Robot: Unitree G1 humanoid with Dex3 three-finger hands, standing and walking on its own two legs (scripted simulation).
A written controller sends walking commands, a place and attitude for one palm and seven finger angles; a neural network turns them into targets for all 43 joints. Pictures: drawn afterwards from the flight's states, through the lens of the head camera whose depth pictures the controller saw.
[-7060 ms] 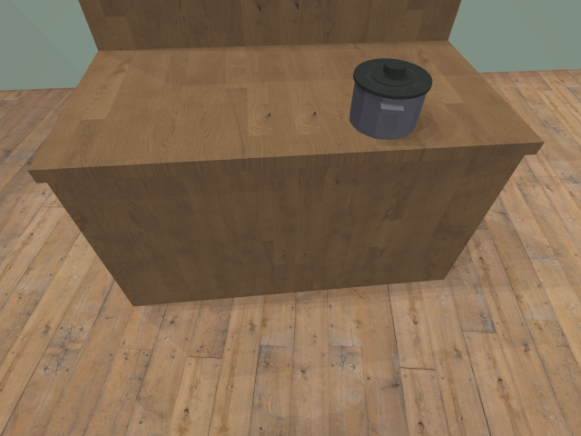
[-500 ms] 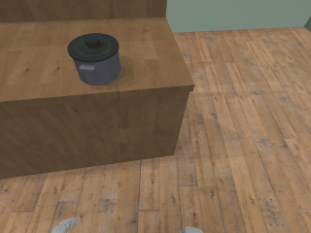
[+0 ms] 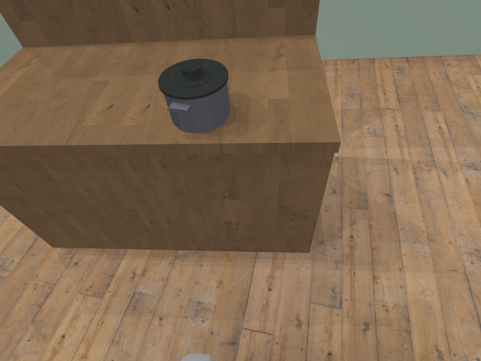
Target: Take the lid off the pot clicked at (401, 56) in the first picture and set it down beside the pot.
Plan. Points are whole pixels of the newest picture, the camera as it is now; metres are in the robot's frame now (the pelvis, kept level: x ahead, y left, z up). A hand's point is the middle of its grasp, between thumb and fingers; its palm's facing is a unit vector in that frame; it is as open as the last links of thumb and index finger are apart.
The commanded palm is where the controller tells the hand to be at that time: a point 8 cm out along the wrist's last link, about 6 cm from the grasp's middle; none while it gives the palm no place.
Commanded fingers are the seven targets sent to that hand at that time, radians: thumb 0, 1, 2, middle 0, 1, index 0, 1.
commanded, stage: take the last steps up to it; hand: left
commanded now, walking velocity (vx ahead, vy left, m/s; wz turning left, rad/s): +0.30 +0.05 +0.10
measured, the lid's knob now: (191, 69) +0.77 +0.17 +0.08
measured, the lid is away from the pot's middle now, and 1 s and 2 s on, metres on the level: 0.00 0.00 0.00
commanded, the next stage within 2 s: come to a stop and stand still in 0.70 s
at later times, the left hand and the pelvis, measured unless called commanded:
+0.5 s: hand out of the picture +0.10 +0.27 -0.18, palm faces +0.08 -0.98 -0.17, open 7.4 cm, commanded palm none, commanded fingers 0.00 0.90 0.90 -0.20 -0.30 -0.20 -0.30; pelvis +0.11 +0.09 +0.00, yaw +1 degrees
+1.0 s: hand (161, 259) +0.36 +0.23 -0.17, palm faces -0.02 -0.97 -0.25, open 7.3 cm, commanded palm none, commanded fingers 0.00 0.90 0.90 -0.20 -0.30 -0.20 -0.30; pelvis +0.27 +0.05 -0.01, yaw -1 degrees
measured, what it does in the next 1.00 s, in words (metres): walks ahead: left foot, then right foot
